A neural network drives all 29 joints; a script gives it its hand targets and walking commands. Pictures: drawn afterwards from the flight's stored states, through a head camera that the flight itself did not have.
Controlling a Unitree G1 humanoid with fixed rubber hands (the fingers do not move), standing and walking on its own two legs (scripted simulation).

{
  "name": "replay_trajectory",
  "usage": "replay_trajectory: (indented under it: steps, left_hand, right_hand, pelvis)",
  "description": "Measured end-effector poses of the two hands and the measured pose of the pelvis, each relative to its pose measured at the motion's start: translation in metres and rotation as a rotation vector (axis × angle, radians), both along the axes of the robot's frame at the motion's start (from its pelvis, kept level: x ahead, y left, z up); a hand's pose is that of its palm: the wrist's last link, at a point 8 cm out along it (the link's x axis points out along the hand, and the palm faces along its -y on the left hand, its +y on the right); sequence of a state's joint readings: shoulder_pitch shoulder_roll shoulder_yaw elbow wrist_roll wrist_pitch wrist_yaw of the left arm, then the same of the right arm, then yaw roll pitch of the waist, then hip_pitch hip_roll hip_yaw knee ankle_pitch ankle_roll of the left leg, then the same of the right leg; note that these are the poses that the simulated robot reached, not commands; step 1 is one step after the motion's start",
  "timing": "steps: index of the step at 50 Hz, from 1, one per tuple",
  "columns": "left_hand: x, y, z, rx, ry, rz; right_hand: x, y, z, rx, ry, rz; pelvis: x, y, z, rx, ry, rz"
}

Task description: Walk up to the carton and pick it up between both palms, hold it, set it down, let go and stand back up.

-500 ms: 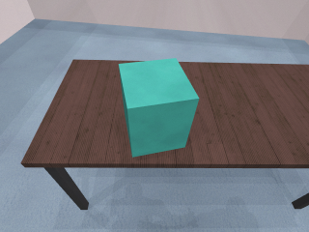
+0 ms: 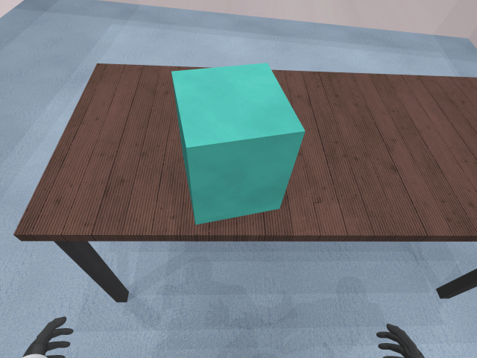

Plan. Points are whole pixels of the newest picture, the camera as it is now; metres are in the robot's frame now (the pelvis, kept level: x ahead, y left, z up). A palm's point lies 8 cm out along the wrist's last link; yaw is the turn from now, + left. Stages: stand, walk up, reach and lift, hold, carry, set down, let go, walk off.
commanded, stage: reach and lift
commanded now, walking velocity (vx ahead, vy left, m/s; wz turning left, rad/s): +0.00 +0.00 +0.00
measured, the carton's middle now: (230, 146) +0.53 +0.02 +0.01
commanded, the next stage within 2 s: none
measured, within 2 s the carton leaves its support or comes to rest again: neither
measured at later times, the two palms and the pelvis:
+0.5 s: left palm (70, 334) +0.17 +0.26 -0.06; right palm (419, 354) +0.15 -0.30 -0.06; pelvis +0.01 -0.01 +0.01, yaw -2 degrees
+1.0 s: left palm (107, 329) +0.18 +0.20 -0.03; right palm (427, 346) +0.16 -0.29 -0.03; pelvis +0.01 -0.01 +0.01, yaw -4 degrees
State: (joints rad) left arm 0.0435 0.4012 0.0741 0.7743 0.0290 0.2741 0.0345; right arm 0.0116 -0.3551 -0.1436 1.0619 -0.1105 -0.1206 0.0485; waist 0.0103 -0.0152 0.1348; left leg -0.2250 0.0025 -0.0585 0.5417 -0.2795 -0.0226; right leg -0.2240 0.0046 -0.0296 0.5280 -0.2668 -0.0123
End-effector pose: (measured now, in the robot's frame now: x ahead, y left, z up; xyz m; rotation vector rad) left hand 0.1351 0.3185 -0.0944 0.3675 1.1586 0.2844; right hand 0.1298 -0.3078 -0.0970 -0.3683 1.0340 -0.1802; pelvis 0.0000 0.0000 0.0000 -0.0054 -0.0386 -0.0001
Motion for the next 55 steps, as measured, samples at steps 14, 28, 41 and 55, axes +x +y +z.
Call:
replay_trajectory:
  steps: [14,28,41,55]
  left_hand:
    - [0.046,-0.051,0.026,-0.063,-0.166,-0.038]
    - [0.04,-0.063,0.043,-0.083,-0.29,-0.02]
    - [0.043,-0.1,0.054,-0.137,-0.424,-0.054]
    - [0.044,-0.131,0.066,-0.16,-0.565,-0.046]
  right_hand:
    - [0.027,-0.006,0.033,0.057,-0.183,0.04]
    - [0.023,0.017,0.039,0.146,-0.238,0.067]
    - [0.025,0.016,0.061,0.177,-0.334,0.084]
    - [0.036,0.016,0.074,0.24,-0.43,0.108]
  pelvis:
    - [0.014,-0.007,0.004,-0.007,-0.062,-0.024]
    - [0.007,-0.009,0.01,0.003,-0.038,-0.035]
    - [0.01,-0.002,0.013,0.004,-0.027,-0.058]
    - [0.015,-0.008,0.014,0.005,-0.005,-0.064]
